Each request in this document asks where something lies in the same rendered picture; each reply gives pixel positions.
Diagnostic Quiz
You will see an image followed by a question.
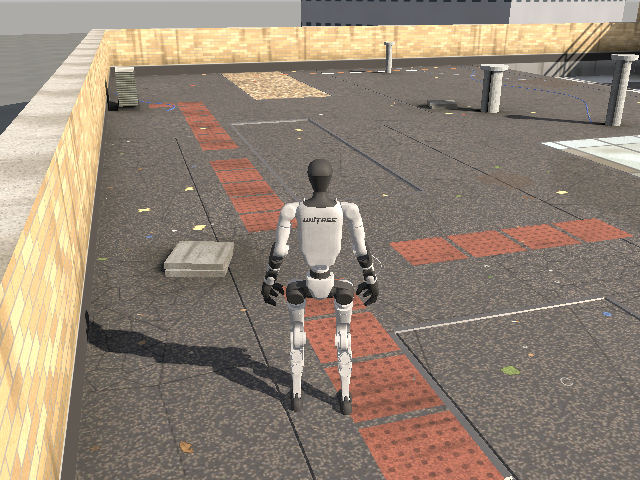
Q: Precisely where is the left robot hand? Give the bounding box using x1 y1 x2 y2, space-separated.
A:
261 282 284 306

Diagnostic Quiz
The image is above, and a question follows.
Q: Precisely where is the right robot forearm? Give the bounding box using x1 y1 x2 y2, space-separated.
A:
357 241 377 284

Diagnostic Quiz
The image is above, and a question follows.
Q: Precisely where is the right robot upper arm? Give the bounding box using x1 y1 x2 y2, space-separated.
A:
341 202 367 257

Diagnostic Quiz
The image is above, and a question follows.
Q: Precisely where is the right robot hand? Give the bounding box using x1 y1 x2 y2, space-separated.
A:
356 280 379 306

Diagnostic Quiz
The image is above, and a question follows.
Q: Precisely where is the left robot shin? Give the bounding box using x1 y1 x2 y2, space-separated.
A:
290 331 304 398

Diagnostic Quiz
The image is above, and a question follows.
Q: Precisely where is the left robot upper arm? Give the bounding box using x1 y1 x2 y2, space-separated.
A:
273 202 299 258

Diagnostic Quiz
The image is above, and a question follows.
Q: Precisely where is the robot right thigh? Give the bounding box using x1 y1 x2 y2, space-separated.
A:
334 279 354 351

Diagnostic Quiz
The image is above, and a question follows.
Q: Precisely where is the left robot forearm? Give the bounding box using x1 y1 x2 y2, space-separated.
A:
264 242 283 285

